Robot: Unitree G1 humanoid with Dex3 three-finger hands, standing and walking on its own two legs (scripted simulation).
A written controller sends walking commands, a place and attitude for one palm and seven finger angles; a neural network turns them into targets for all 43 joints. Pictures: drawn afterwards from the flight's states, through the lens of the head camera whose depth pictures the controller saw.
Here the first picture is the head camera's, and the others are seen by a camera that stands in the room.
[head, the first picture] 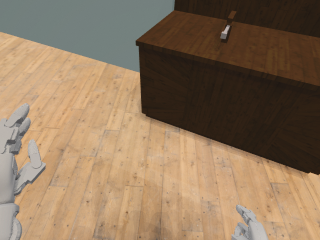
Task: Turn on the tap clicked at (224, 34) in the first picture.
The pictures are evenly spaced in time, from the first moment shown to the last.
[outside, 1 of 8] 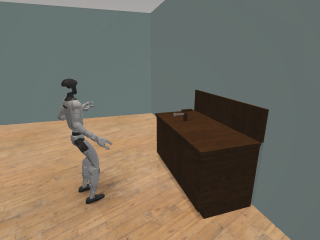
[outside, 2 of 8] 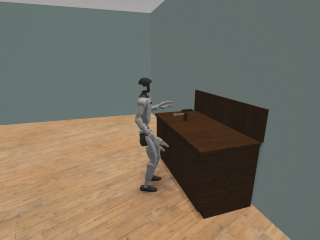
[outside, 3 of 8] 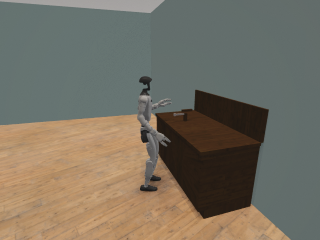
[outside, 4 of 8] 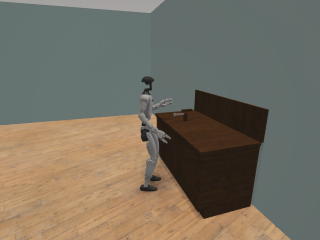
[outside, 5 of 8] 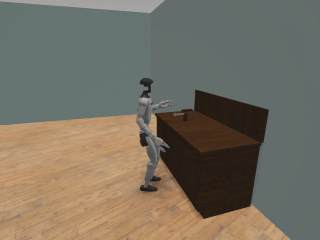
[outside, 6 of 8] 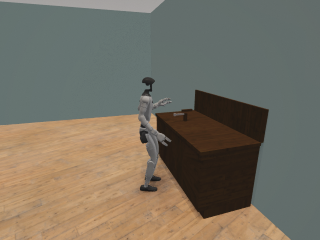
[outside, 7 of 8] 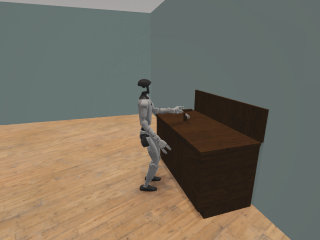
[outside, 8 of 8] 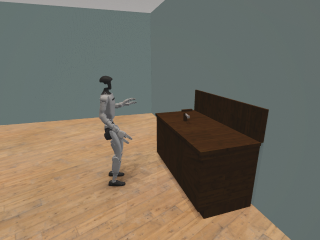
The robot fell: no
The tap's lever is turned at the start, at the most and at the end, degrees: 0 79 79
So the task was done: yes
